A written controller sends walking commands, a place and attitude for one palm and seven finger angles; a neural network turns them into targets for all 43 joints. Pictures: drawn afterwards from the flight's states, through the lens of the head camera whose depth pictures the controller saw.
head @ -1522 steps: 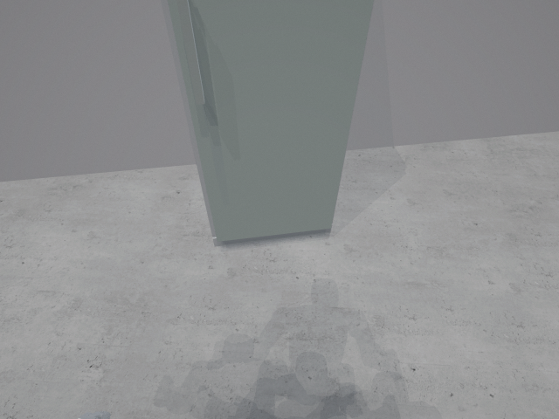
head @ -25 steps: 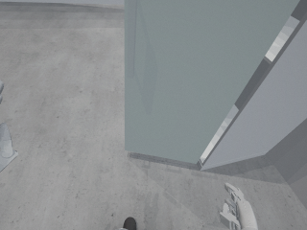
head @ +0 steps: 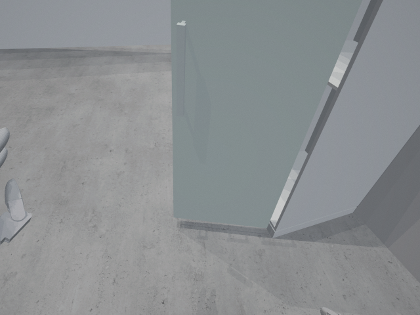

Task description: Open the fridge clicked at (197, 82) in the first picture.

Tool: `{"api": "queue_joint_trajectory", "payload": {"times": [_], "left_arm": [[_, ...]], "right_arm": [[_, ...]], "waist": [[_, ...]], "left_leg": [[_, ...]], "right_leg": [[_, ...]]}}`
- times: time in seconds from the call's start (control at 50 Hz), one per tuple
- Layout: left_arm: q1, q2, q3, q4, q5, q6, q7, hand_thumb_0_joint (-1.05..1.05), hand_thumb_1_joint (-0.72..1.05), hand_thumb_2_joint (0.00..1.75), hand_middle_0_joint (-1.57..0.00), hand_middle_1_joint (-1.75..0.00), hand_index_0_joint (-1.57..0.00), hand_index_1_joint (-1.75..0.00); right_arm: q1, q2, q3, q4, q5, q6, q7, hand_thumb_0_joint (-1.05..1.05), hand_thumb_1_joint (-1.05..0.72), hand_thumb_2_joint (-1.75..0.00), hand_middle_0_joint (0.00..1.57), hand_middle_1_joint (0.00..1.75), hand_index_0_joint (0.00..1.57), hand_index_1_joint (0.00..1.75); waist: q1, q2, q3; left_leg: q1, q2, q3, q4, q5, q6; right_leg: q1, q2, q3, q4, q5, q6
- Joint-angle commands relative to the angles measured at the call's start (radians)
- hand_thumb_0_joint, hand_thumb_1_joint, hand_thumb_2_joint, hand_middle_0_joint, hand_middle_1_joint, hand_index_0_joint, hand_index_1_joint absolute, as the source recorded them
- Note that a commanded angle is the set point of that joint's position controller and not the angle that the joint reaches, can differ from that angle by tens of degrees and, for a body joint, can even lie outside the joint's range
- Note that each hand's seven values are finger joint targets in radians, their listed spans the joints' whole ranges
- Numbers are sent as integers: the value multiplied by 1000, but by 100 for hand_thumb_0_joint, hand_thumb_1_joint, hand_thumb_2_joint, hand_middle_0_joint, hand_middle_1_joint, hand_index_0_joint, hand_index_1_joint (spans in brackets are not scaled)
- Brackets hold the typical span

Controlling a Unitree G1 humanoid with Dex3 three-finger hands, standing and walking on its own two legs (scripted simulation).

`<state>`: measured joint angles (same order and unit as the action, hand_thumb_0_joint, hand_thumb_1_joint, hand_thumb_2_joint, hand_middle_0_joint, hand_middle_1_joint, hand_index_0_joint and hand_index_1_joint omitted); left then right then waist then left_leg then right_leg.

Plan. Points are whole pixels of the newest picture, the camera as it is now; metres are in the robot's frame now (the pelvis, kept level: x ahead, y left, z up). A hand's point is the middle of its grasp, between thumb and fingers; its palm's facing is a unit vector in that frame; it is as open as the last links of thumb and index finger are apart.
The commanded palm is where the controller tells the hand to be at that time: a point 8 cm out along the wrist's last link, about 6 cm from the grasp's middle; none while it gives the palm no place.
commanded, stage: stop stepping back and stand still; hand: left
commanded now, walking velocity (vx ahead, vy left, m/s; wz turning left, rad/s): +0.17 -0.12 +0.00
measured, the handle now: (181, 72) +0.76 +0.17 +0.14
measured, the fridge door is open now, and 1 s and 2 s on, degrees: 65 65 65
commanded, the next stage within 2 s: let the arm hang, fingers relaxed in 0.92 s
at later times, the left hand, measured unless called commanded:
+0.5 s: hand (14, 228) +0.17 +0.29 +0.17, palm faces +0.57 -0.72 -0.41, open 7.4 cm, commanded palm +0.12 +0.31 +0.18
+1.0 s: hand (19, 215) +0.19 +0.30 +0.16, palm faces +0.47 -0.76 -0.45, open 7.4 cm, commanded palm none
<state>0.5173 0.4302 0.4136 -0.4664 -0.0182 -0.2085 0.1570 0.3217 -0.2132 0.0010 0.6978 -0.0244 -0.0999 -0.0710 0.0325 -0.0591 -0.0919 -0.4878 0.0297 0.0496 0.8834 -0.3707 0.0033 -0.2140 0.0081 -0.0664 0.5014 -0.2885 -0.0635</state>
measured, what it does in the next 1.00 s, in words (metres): steps on the spot: left foot, then right foot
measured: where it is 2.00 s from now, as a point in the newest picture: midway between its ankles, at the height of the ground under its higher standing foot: outside the picture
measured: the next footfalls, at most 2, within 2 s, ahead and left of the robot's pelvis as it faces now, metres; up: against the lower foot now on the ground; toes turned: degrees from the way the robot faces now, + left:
left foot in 0.06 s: +0.09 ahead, +0.15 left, +0.00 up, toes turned +5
right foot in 0.28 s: +0.04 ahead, -0.07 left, +0.00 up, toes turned -1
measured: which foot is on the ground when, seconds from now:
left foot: up 0.00-0.04, down 0.06-0.28, up 0.30-0.52, down 0.54-1.00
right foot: down 0.00-0.08, up 0.10-0.26, down 0.28-1.00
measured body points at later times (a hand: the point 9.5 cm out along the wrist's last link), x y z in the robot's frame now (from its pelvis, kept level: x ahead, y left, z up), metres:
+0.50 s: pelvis -0.01 +0.00 +0.00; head -0.03 -0.01 +0.45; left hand +0.13 +0.32 +0.19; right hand +0.15 -0.22 -0.10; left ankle +0.03 +0.14 -0.72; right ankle +0.00 -0.07 -0.74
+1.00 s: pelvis +0.01 +0.03 +0.00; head +0.01 +0.03 +0.45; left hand +0.16 +0.34 +0.18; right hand +0.18 -0.19 -0.08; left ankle +0.02 +0.14 -0.74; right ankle +0.00 -0.07 -0.74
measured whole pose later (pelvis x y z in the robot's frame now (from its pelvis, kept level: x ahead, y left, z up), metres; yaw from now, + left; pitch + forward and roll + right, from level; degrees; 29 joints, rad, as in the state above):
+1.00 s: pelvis +0.01 +0.03 +0.00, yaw +3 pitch +0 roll -1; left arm 0.54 0.39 0.38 -0.44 -0.03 -0.18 0.16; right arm 0.23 -0.21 0.02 0.62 0.00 -0.11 -0.07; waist 0.01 0.01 -0.01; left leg -0.27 0.04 0.08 0.50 -0.23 0.01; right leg -0.20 0.02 -0.08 0.46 -0.27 -0.03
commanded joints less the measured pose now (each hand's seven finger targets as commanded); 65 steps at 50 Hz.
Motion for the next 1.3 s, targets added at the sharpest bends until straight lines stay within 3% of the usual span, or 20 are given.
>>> {"api": "queue_joint_trajectory", "payload": {"times": [0.0,0.02,0.04,0.06,0.08,0.18,0.22,0.24,0.26,0.28,0.34,0.38,0.44,0.58,0.82,0.98,1.0,1.02,1.14,1.28], "left_arm": [[-259,123,26,-111,4,-28,28,0,90,90,-20,-30,-20,-30],[-282,123,19,-167,-3,-32,24,0,90,90,-20,-30,-20,-30],[-267,142,41,-215,-9,-41,25,0,90,90,-20,-30,-20,-30],[-264,184,93,-272,-1,-56,23,0,90,90,-20,-30,-20,-30],[-207,192,100,-260,-14,-61,6,0,90,90,-20,-30,-20,-30],[32,180,145,-276,-11,-39,12,0,90,90,-20,-30,-20,-30],[37,187,157,-231,-8,-18,19,0,90,90,-20,-30,-20,-30],[43,185,160,-195,-7,-8,18,0,90,90,-20,-30,-20,-30],[-17,208,163,-207,-15,-6,19,0,90,90,-20,-30,-20,-30],[-107,234,179,-220,-21,-25,30,0,90,90,-20,-30,-20,-30],[-121,148,102,-118,-13,-29,24,0,90,90,-20,-30,-20,-30],[-126,135,80,-73,-5,-39,24,0,90,90,-20,-30,-20,-30],[-180,142,70,-114,-1,-47,28,0,90,90,-20,-30,-20,-30],[-113,158,98,-209,2,-65,22,0,90,90,-20,-30,-20,-30],[-17,143,104,-159,-26,-42,19,0,90,90,-20,-30,-20,-30],[-35,153,104,-180,-23,-38,22,0,90,90,-20,-30,-20,-30],[-85,1,-316,570,43,112,-122,0,90,90,-20,-30,-20,-30],[-113,5,-294,588,34,191,-147,0,90,90,-20,-30,-20,-30],[-282,22,-344,920,45,201,-156,0,90,90,-20,-30,-20,-30],[-327,-4,-383,1294,36,201,-146,0,90,90,-20,-30,-20,-30]], "right_arm": [[-149,-116,-31,-160,2,-80,-39,0,-90,-90,20,30,20,30],[-149,-143,-38,-175,4,-90,-42,0,-90,-90,20,30,20,30],[-149,-161,-44,-196,11,-99,-45,0,-90,-90,20,30,20,30],[-181,-150,-48,-207,-1,-99,-33,0,-90,-90,20,30,20,30],[-173,-129,-45,-192,4,-102,-17,0,-90,-90,20,30,20,30],[-169,-109,-39,-215,-3,-81,13,0,-90,-90,20,30,20,30],[-163,-111,-44,-223,-3,-61,8,0,-90,-90,20,30,20,30],[-146,-105,-47,-225,1,-56,7,0,-90,-90,20,30,20,30],[-156,-89,-43,-233,2,-50,7,0,-90,-90,20,30,20,30],[-150,-95,-38,-216,2,-66,3,0,-90,-90,20,30,20,30],[-129,-99,-35,-168,11,-82,3,0,-90,-90,20,30,20,30],[-154,-88,-17,-165,8,-85,-9,0,-90,-90,20,30,20,30],[-182,-96,-22,-170,10,-100,-21,0,-90,-90,20,30,20,30],[-187,-120,-30,-208,16,-84,-14,0,-90,-90,20,30,20,30],[-175,-121,-35,-237,23,-69,-10,0,-90,-90,20,30,20,30],[-184,-116,-29,-236,19,-62,-19,0,-90,-90,20,30,20,30],[-264,-308,-72,-27,39,-96,75,0,-90,-90,20,30,20,30],[-189,-284,-81,-37,41,-24,77,0,-90,-90,20,30,20,30],[-189,-259,-41,19,4,65,74,0,-90,-90,20,30,20,30],[-165,-188,-19,182,-3,100,67,0,-90,-90,20,30,20,30]], "waist": [[-62,58,128],[-67,194,141],[-67,369,149],[-36,352,101],[-58,327,111],[-28,326,70],[-24,229,49],[-26,88,57],[-28,-94,65],[-31,-100,67],[-44,-5,74],[-37,-55,102],[-24,-70,86],[-21,235,60],[-29,88,-27],[-26,112,-20],[-64,107,52],[-55,119,-5],[-35,-79,44],[-43,102,64]], "left_leg": [[259,6,65,-312,-46,17],[257,73,-95,-466,-168,53],[317,251,-419,-628,-226,125],[231,324,-528,-732,-247,166],[134,325,-569,-796,-468,147],[-65,225,-221,-718,-347,76],[-135,146,-109,-536,-323,31],[-140,66,-32,-297,-225,14],[-174,-3,2,-26,-101,-5],[-168,1,-24,118,-74,-16],[-41,29,-46,63,-13,-18],[35,19,2,-74,24,-9],[162,-3,28,-276,77,7],[215,118,-135,-510,260,50],[239,76,-67,-442,333,14],[234,76,-75,-470,318,17],[176,107,-74,-313,506,21],[212,115,-68,-348,464,15],[119,93,-156,-419,252,50],[209,64,-115,-489,152,26]], "right_leg": [[-264,-181,126,-121,-457,-68],[-282,-106,78,68,-406,-27],[-381,7,-6,315,-305,41],[-317,42,-4,494,-260,56],[-279,23,67,572,-236,54],[88,33,-38,188,-167,36],[235,26,-13,0,-187,12],[183,-73,149,-126,-232,-42],[101,-279,497,-283,-291,-133],[64,-363,563,-306,-146,-174],[-28,-299,382,-230,-28,-131],[-51,-256,262,-211,62,-89],[-45,-235,231,-191,73,-50],[1,-63,101,-55,81,55],[68,-82,127,-99,278,48],[70,-75,110,-103,246,51],[-29,-164,32,28,408,34],[-42,-156,76,4,307,22],[-31,-136,96,-28,27,-1],[-24,-144,141,-149,-44,-1]]}}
